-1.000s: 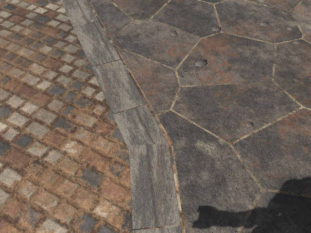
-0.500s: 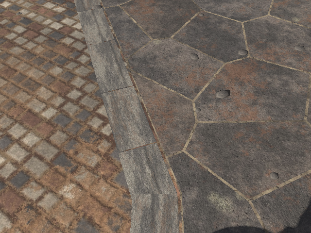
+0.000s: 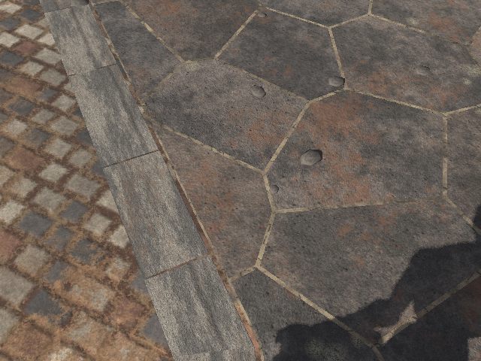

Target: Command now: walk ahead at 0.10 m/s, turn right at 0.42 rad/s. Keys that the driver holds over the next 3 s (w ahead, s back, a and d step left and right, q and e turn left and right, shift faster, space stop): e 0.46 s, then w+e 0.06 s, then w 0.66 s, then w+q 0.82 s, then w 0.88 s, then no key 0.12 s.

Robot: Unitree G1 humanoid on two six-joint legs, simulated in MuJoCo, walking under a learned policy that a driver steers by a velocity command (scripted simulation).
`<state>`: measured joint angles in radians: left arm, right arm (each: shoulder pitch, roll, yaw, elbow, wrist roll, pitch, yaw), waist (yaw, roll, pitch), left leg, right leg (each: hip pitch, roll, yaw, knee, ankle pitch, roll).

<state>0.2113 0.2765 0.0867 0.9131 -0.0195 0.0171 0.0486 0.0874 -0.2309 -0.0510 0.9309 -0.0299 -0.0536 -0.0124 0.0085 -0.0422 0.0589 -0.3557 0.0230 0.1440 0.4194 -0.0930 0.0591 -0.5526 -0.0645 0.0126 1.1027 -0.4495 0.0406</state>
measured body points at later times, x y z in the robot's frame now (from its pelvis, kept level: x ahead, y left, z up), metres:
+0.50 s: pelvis +0.03 -0.05 +0.01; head +0.06 -0.09 +0.46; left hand +0.22 +0.20 -0.08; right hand +0.11 -0.37 -0.12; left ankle +0.10 +0.10 -0.66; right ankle +0.03 -0.13 -0.74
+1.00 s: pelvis +0.17 -0.07 +0.01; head +0.20 -0.06 +0.46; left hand +0.44 +0.09 -0.09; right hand +0.04 -0.30 -0.12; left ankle +0.13 +0.08 -0.74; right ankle +0.23 -0.27 -0.68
